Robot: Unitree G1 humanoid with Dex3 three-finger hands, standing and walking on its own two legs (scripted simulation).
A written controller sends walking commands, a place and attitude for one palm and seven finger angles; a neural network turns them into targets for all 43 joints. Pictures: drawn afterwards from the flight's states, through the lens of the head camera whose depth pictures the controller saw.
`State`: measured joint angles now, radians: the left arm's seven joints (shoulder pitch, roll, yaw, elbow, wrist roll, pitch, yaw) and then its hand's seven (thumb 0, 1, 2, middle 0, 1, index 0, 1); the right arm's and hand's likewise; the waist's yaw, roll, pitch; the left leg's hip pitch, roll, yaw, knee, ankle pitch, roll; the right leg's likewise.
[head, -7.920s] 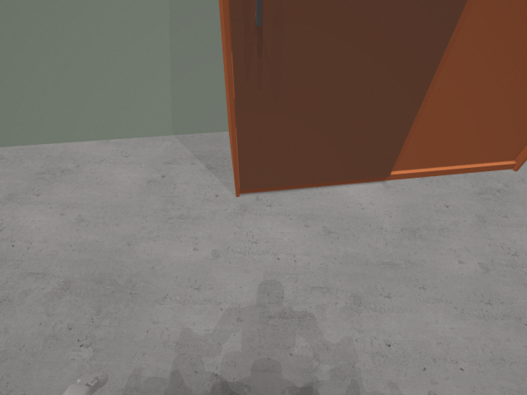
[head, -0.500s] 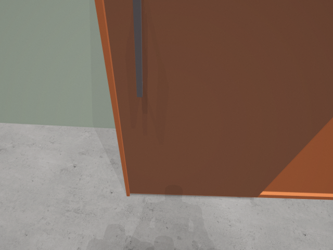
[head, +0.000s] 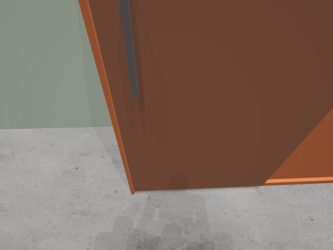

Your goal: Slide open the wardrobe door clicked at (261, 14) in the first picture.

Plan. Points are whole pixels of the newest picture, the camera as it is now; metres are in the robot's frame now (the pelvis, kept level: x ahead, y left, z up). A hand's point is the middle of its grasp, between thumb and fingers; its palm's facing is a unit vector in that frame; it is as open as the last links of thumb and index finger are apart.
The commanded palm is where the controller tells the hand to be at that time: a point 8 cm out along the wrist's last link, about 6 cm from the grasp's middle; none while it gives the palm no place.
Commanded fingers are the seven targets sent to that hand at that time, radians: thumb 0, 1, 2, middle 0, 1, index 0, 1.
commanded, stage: look again from close up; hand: left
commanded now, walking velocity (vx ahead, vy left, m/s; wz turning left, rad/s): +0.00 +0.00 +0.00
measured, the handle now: (130, 42) +0.53 +0.13 +0.24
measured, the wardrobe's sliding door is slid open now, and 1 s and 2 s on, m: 0.00 0.00 0.00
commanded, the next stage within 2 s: none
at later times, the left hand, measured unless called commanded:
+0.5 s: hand out of the picture -0.01 +0.15 -0.18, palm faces +0.04 -0.98 -0.20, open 7.4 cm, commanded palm none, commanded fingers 0.00 0.90 0.90 -0.20 -0.30 -0.20 -0.30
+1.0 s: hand out of the picture -0.05 +0.13 -0.18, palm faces +0.06 -0.98 -0.16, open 7.4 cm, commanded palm none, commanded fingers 0.00 0.90 0.90 -0.20 -0.30 -0.20 -0.30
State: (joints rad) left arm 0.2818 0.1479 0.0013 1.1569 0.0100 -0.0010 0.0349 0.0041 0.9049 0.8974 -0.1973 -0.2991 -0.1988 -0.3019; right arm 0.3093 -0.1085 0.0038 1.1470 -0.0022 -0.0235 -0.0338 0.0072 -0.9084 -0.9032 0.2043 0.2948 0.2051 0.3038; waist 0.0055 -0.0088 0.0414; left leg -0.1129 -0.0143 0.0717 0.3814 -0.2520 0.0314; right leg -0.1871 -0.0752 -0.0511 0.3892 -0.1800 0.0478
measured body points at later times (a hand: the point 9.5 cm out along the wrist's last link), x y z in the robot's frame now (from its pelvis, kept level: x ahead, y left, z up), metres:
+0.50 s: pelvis -0.02 -0.02 -0.01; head -0.04 -0.02 +0.44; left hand -0.01 +0.21 -0.16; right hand +0.01 -0.25 -0.16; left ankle -0.03 +0.09 -0.74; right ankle +0.02 -0.15 -0.74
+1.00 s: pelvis -0.04 -0.03 +0.00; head -0.04 -0.03 +0.44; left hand -0.05 +0.18 -0.17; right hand -0.06 -0.24 -0.16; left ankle -0.03 +0.09 -0.74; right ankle +0.02 -0.15 -0.74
